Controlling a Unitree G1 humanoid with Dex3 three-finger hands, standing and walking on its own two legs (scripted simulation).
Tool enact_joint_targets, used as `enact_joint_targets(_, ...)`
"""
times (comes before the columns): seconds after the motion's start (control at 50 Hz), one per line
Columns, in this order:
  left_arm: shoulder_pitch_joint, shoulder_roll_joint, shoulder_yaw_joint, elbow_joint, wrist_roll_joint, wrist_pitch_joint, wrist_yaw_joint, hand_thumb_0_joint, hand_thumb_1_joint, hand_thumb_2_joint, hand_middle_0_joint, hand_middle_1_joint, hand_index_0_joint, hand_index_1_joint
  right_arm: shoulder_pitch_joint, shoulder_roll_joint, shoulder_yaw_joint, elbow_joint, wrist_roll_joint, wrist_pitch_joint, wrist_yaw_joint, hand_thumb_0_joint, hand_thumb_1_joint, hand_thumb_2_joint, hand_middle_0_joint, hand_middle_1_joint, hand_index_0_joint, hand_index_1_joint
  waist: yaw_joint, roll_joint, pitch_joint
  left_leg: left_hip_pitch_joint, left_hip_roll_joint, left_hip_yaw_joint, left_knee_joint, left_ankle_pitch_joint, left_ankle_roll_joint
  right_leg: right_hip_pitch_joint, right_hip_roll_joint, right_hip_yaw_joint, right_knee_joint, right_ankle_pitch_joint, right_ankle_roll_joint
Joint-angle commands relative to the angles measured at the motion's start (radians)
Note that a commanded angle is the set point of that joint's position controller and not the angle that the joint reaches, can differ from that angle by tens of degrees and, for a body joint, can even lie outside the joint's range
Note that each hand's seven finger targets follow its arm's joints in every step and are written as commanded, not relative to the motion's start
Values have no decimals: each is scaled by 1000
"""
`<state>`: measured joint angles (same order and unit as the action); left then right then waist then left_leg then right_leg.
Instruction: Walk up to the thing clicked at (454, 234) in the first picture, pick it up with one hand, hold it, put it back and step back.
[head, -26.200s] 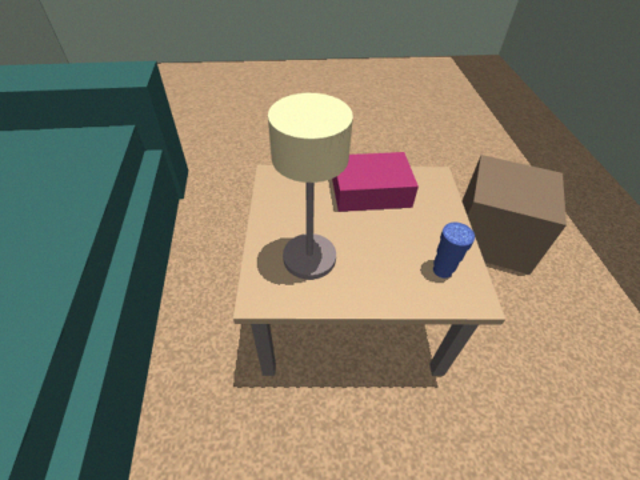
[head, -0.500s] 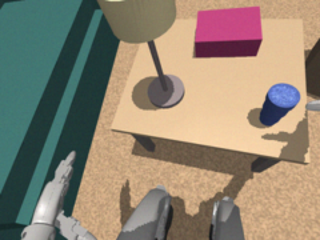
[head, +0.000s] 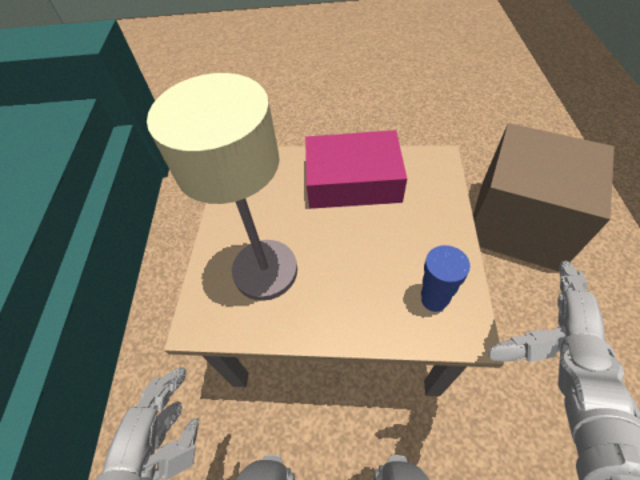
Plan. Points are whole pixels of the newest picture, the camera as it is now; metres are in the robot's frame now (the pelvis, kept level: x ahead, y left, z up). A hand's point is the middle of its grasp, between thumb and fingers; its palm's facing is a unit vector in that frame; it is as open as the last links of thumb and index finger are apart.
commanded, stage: home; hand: right
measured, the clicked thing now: (440, 283) +0.47 -0.19 -0.21
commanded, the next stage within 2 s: none
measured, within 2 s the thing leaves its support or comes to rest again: neither
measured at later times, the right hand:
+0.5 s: hand out of the picture +0.14 -0.16 -0.05, palm faces +0.15 +0.96 -0.24, open 17.3 cm
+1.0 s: hand out of the picture +0.14 -0.16 -0.05, palm faces +0.16 +0.95 -0.28, open 17.3 cm
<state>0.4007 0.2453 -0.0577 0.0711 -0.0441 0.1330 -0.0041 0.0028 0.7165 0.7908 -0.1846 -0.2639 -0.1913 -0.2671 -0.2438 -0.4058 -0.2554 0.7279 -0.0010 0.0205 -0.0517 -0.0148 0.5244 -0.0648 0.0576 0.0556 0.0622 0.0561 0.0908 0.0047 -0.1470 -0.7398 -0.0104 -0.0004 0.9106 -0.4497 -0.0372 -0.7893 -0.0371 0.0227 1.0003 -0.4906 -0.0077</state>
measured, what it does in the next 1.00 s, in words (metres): stands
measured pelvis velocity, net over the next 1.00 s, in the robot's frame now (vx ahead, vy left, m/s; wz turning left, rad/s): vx -0.02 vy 0.03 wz -0.04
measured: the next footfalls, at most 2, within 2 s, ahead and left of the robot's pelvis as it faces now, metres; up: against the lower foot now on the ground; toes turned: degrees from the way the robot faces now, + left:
none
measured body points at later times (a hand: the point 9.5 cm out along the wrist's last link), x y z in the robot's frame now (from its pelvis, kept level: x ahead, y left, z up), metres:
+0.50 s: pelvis -0.01 +0.03 +0.01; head +0.02 +0.03 +0.46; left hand +0.15 +0.26 -0.07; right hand +0.13 -0.21 -0.04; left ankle -0.01 +0.15 -0.68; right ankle -0.01 -0.11 -0.68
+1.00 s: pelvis -0.02 +0.03 +0.01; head +0.01 +0.03 +0.46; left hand +0.16 +0.26 -0.06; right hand +0.13 -0.21 -0.03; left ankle -0.01 +0.15 -0.68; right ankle -0.01 -0.11 -0.68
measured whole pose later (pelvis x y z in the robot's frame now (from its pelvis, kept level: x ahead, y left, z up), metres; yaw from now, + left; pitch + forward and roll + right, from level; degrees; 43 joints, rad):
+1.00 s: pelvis -0.02 +0.03 +0.01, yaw -2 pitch +7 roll +1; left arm 0.27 0.21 -0.02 0.50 -0.02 -0.10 0.16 0.01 0.90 0.90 -0.20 -0.30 -0.21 -0.30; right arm 0.46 -0.19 0.01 0.04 0.01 0.21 -0.14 -0.01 0.52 -0.07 0.06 0.06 0.06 0.06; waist 0.01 -0.03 -0.09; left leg -0.58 0.00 0.02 0.91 -0.46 -0.01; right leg -0.61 -0.03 0.04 0.95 -0.46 0.02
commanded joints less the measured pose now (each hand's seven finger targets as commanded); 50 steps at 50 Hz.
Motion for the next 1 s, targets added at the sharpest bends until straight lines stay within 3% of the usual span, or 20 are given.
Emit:
enact_joint_targets(0.0,-35,79,44,-152,2,-55,33,0,894,900,-200,-297,-200,-297,-77,-143,8,-341,27,-63,-40,0,537,-62,53,54,53,54,-42,-157,-288,206,-20,51,-89,396,59,355,3,-15,-175,542,24)
enact_joint_targets(0.04,-36,81,56,-120,1,-51,46,0,894,900,-199,-297,-200,-296,-31,-117,34,-404,35,-55,-47,0,517,-74,55,58,55,58,-47,-178,-254,222,-14,42,-107,376,61,350,9,-24,-195,495,24)
enact_joint_targets(0.06,10,85,71,-85,4,-49,48,0,894,900,-199,-297,-200,-296,41,-126,16,-440,37,-53,-50,0,528,-68,54,56,54,56,-63,-170,-252,242,-11,43,-108,402,59,356,11,-26,-194,521,24)
enact_joint_targets(0.1,18,88,86,-87,1,-47,50,0,894,900,-199,-297,-200,-296,195,-38,72,-469,43,-35,-43,0,520,-72,55,58,55,58,-53,-130,-214,239,-16,49,-114,403,56,369,5,-26,-207,551,27)
enact_joint_targets(0.14,14,97,110,-86,1,-47,55,0,894,900,-199,-296,-200,-296,255,-3,106,-539,48,-24,-39,0,532,-66,54,56,54,56,-57,-118,-197,244,-14,49,-123,405,54,378,5,-28,-212,558,26)
enact_joint_targets(0.2,-12,86,109,-107,0,-52,58,0,894,900,-199,-297,-200,-296,396,79,177,-611,49,-3,-32,0,540,-61,53,54,53,54,-55,-44,-134,253,-13,53,-139,357,49,332,10,-35,-233,444,18)
enact_joint_targets(0.22,-30,75,98,-116,-2,-56,60,0,894,900,-199,-297,-200,-296,455,83,184,-643,48,2,-31,0,541,-60,53,54,53,54,-75,-32,-111,252,-10,52,-146,332,47,313,13,-38,-239,403,14)
enact_joint_targets(0.24,-59,96,89,158,-9,-55,71,0,894,900,-199,-297,-200,-296,455,28,119,-684,44,12,-58,0,508,-79,56,60,56,60,-62,-48,-75,228,-23,47,-142,305,48,296,8,-18,-219,360,5)
enact_joint_targets(0.28,-88,73,78,88,-12,-84,87,0,894,900,-199,-296,-200,-295,577,101,207,-768,42,30,-56,0,513,-77,56,59,56,59,-51,-12,-83,240,-15,40,-151,294,40,295,13,-29,-212,322,-5)
enact_joint_targets(0.3,-111,72,77,96,-13,-92,93,0,894,900,-199,-296,-200,-296,577,104,214,-804,43,37,-61,0,506,-81,57,60,57,60,-55,-14,-70,230,-15,40,-152,271,41,276,16,-28,-215,291,-6)
enact_joint_targets(0.32,-115,75,82,122,-9,-100,99,0,894,900,-199,-296,-200,-296,580,77,183,-836,38,40,-70,0,528,-68,54,56,54,56,-59,-40,-87,227,-13,35,-151,258,42,281,19,-31,-212,281,-6)
enact_joint_targets(0.38,-147,79,79,155,-6,-129,122,0,894,900,-199,-297,-200,-296,586,78,191,-885,37,47,-78,0,520,-72,55,58,55,58,-45,-15,-55,208,-7,29,-156,242,36,266,23,-29,-192,247,-13)
enact_joint_targets(0.5,-175,72,75,197,6,-191,151,0,895,900,-199,-297,-200,-297,613,86,190,-892,26,71,-93,0,517,-73,55,58,55,58,-52,5,-46,189,11,5,-183,134,34,243,32,-29,-172,159,-14)
enact_joint_targets(0.52,-180,77,80,207,7,-200,154,0,895,900,-199,-297,-200,-297,629,110,216,-866,25,78,-91,0,504,-81,57,60,57,60,-49,34,-27,179,15,-5,-196,102,31,229,34,-28,-169,135,-15)
enact_joint_targets(0.56,-184,74,80,211,13,-219,157,0,895,900,-200,-298,-200,-298,657,87,197,-880,19,84,-95,0,507,-79,56,59,56,59,-68,24,-40,195,26,-19,-209,83,30,230,39,-35,-168,139,-10)
enact_joint_targets(0.6,-189,70,78,225,16,-233,157,0,895,901,-200,-299,-200,-298,702,136,232,-833,19,99,-93,0,515,-74,55,58,55,58,-63,43,-25,199,22,-12,-211,84,28,219,41,-36,-164,138,-13)
enact_joint_targets(0.68,-191,74,78,247,18,-254,160,0,895,901,-200,-300,-200,-299,684,94,187,-859,14,109,-103,0,538,-60,53,54,53,54,-76,23,-12,194,16,7,-206,83,32,220,42,-37,-182,130,-12)
enact_joint_targets(0.7,-202,75,77,243,18,-258,160,0,895,901,-200,-299,-200,-299,696,111,201,-842,15,111,-101,0,535,-62,53,54,53,54,-81,20,9,183,11,14,-204,61,34,209,41,-34,-191,110,-11)
enact_joint_targets(0.8,-200,80,78,251,23,-274,165,0,895,901,-200,-300,-200,-300,658,93,190,-890,15,116,-103,0,533,-63,53,55,53,55,-75,-26,-24,196,4,23,-186,96,37,235,39,-33,-198,128,-8)
enact_joint_targets(0.98,-192,88,86,269,28,-295,170,0,896,902,-201,-302,-201,-302,669,129,218,-871,9,144,-104,0,527,-65,53,55,53,55,-64,-19,-50,209,-10,49,-153,185,39,277,25,-16,-204,225,-4)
